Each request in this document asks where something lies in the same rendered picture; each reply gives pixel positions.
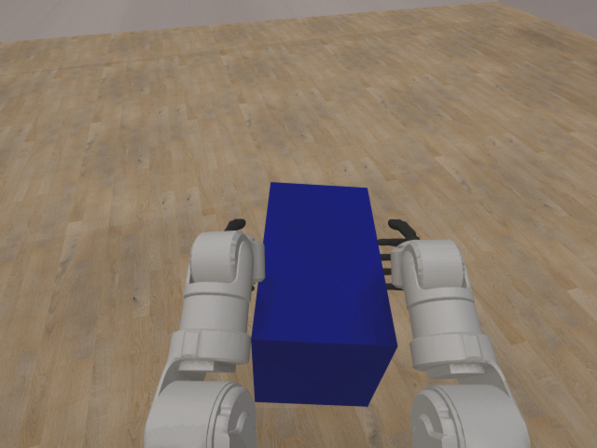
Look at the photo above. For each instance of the carton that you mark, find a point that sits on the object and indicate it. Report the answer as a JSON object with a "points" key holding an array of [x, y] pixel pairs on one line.
{"points": [[323, 331]]}

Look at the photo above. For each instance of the robot right hand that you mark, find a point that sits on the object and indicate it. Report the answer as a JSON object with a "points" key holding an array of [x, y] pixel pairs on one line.
{"points": [[408, 232]]}

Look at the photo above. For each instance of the left robot upper arm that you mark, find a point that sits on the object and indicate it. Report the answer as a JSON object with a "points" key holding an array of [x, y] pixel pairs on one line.
{"points": [[202, 414]]}

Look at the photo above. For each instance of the right robot forearm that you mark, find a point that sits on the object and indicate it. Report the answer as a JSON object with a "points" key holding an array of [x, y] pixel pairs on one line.
{"points": [[447, 339]]}

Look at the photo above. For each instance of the right robot upper arm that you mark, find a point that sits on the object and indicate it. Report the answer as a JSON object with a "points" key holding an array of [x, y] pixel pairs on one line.
{"points": [[466, 416]]}

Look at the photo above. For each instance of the left robot forearm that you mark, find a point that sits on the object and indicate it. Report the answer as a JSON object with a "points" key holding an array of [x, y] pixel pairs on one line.
{"points": [[212, 337]]}

